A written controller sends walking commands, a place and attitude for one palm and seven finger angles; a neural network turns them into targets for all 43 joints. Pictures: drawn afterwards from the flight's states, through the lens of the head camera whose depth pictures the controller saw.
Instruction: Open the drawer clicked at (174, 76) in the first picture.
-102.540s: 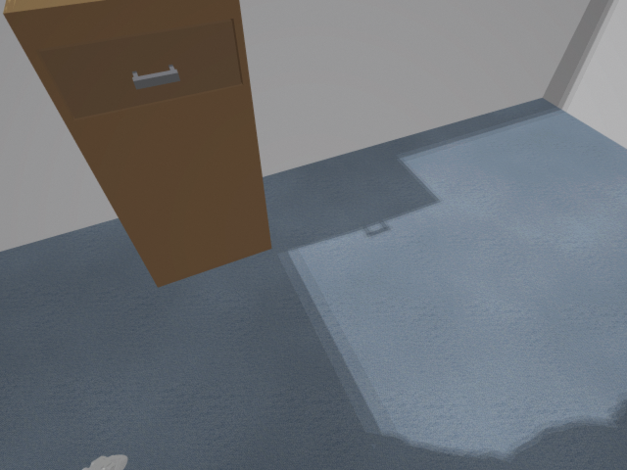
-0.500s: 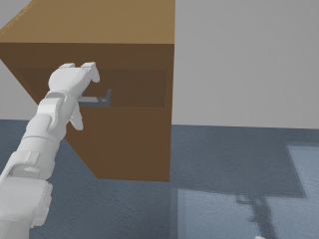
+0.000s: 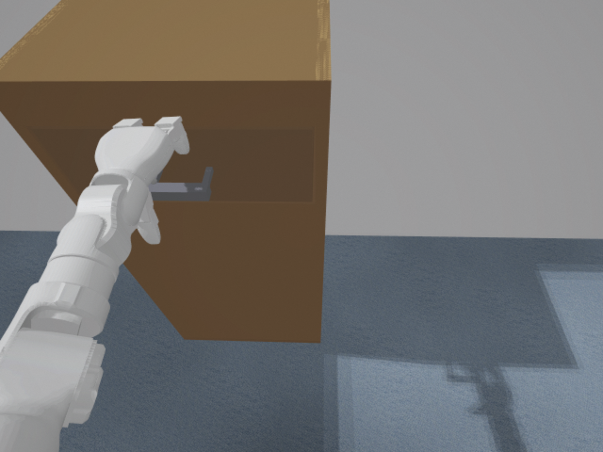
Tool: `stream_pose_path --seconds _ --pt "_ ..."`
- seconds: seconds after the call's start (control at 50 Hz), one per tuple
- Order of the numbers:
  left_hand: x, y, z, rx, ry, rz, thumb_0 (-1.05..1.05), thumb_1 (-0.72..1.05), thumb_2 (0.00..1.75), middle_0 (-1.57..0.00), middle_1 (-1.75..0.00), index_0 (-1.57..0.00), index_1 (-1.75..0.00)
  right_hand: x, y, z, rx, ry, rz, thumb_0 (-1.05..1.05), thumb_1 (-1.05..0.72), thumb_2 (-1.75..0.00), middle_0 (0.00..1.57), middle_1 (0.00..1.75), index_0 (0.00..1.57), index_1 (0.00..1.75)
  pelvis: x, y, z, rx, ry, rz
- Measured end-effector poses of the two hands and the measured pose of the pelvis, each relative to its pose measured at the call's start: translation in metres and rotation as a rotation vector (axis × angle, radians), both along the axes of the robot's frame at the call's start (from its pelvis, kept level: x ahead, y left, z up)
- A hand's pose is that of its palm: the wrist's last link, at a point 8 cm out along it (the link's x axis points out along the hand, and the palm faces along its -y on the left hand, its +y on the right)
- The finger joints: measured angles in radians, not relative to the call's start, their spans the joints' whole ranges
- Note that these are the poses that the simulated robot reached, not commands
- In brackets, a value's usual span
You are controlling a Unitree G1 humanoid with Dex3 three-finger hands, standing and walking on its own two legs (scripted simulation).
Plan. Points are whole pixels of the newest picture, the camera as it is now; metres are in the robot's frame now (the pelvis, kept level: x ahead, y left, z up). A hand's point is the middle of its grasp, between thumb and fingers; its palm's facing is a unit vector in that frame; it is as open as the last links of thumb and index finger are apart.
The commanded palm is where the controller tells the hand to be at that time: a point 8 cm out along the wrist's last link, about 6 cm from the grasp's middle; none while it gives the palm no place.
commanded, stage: re-aim the fingers above the handle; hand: left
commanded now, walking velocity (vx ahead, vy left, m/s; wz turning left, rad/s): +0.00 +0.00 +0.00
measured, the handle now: (180, 182) +0.50 +0.20 +0.06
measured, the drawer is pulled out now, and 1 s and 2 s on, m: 0.00 0.00 0.00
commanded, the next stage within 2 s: lower the fingers behind the handle in 1.34 s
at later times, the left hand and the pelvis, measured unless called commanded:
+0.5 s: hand (173, 180) +0.46 +0.18 +0.10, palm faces +0.00 -0.05 -1.00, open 13.7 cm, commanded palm +0.44 +0.20 +0.17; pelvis +0.00 +0.00 +0.00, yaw +0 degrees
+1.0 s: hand (160, 186) +0.45 +0.20 +0.11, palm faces -0.03 -0.04 -1.00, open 13.8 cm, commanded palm +0.43 +0.20 +0.17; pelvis +0.00 -0.01 +0.00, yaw +1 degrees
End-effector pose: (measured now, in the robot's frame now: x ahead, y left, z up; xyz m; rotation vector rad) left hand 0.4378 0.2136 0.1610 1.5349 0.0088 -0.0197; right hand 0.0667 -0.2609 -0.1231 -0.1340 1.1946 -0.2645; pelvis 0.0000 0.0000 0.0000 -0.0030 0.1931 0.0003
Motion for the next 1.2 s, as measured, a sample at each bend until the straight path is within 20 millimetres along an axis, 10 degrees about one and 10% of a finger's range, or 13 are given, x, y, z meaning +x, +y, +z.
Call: stream_pose_path --seconds 1.2 --pt "0.001 -0.018 0.0 0.0 -0.005 -0.016 0.0 -0.49 0.3 -0.32 -1.2 -0.33 -1.21 0.013 -0.011 0.004 -0.018 -0.041 0.017 0.01 -0.91 -0.9 0.2 0.29 0.2 0.3 0.0 -0.008 0.001 0.004 -0.008 0.007"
